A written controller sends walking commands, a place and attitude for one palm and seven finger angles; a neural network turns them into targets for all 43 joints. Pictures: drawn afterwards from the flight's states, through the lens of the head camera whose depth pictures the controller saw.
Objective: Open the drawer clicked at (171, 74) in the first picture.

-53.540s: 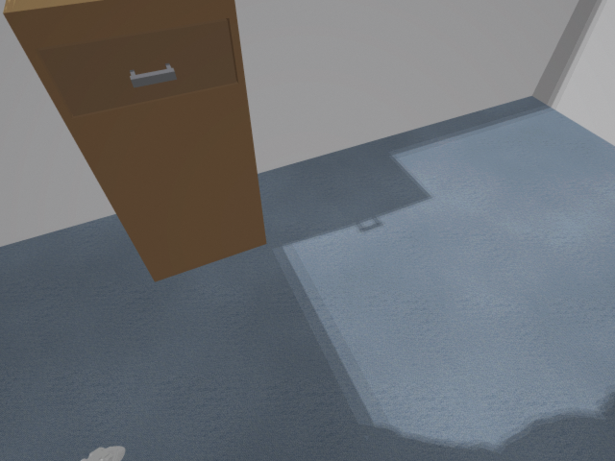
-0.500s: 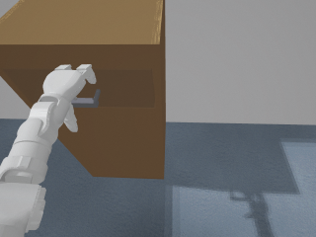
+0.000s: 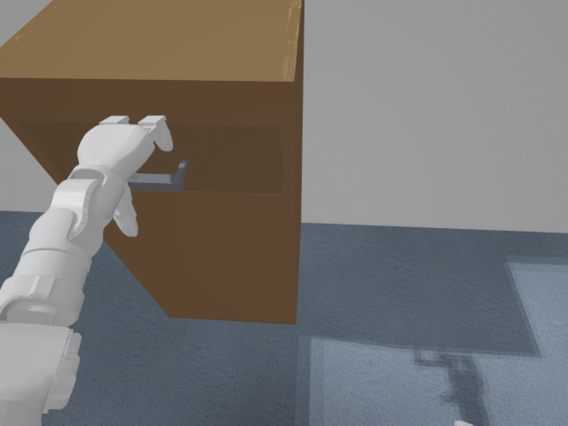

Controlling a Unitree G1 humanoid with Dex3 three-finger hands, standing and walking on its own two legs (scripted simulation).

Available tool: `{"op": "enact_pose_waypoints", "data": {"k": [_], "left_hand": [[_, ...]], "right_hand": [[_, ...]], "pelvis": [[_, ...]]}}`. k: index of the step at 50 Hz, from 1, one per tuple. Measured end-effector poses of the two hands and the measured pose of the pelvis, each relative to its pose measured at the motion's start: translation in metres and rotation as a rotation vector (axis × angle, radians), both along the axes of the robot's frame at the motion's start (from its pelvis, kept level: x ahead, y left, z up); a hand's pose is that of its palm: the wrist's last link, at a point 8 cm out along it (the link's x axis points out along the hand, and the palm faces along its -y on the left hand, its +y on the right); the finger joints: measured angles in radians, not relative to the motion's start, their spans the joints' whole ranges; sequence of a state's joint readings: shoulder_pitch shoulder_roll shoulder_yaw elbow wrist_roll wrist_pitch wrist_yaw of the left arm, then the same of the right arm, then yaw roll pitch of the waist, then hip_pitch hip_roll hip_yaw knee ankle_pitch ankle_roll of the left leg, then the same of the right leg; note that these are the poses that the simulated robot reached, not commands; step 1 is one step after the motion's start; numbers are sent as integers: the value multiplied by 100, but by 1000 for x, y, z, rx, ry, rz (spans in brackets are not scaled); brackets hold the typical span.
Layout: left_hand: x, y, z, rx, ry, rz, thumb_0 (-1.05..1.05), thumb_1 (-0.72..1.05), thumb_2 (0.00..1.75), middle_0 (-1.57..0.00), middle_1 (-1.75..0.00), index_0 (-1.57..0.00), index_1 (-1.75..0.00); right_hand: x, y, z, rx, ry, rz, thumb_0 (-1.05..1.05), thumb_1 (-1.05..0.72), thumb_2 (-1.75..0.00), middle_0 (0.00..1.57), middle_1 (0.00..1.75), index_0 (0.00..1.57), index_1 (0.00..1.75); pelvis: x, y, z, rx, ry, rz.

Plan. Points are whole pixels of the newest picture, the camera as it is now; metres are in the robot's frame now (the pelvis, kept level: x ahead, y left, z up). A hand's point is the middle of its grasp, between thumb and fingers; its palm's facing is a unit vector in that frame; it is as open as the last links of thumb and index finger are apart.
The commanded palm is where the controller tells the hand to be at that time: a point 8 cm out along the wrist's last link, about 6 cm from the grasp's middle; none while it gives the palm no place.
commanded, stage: move the hooked fingers above the handle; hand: left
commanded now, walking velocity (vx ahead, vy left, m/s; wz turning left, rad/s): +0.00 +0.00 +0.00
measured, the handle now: (156, 173) +0.50 +0.24 +0.05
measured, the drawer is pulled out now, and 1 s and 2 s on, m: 0.00 0.00 0.00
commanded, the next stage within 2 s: lower the fingers behind the handle in 0.40 s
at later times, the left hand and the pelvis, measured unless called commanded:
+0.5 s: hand (131, 176) +0.44 +0.24 +0.10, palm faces -0.05 -0.03 -1.00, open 13.8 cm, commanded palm +0.42 +0.25 +0.16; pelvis +0.00 +0.00 +0.00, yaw -1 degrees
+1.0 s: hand (145, 181) +0.45 +0.23 +0.08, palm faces -0.03 -0.03 -1.00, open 13.7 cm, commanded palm +0.43 +0.24 +0.13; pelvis +0.00 +0.00 -0.01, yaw -1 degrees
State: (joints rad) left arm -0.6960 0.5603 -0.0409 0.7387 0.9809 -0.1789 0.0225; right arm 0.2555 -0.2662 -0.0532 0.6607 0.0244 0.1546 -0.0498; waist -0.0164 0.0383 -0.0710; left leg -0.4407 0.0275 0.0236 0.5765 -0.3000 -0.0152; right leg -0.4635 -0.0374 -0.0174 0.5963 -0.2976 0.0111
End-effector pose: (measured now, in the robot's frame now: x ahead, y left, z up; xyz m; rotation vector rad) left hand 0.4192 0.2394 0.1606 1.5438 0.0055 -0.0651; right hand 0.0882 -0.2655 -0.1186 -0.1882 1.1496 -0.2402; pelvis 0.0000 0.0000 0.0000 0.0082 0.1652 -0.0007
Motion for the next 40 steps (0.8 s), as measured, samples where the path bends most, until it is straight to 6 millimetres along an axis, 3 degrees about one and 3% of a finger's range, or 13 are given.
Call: {"op": "enact_pose_waypoints", "data": {"k": [8,20,28,40], "left_hand": [[9,-6,-2,-6,-8,-10,0,-49,30,-32,-120,-32,-120],[7,8,-2,2,-8,22,0,-49,30,-33,-121,-33,-121],[2,6,-5,-10,3,-1,0,-49,30,-33,-120,-32,-121],[13,-1,-24,-4,11,-9,0,-49,30,-33,-121,-32,-121]], "right_hand": [[-7,1,-3,5,26,-8,1,-91,-90,20,29,20,30],[-26,4,-8,23,80,-45,1,-91,-90,20,30,20,30],[-19,4,-6,12,69,-30,1,-91,-90,20,30,20,30],[-13,2,-5,-8,50,-19,1,-90,-90,20,30,20,30]], "pelvis": [[2,2,-1,0,12,-5],[5,4,-1,-1,17,-16],[4,5,0,-3,9,-8],[3,5,-5,-4,40,-5]]}}
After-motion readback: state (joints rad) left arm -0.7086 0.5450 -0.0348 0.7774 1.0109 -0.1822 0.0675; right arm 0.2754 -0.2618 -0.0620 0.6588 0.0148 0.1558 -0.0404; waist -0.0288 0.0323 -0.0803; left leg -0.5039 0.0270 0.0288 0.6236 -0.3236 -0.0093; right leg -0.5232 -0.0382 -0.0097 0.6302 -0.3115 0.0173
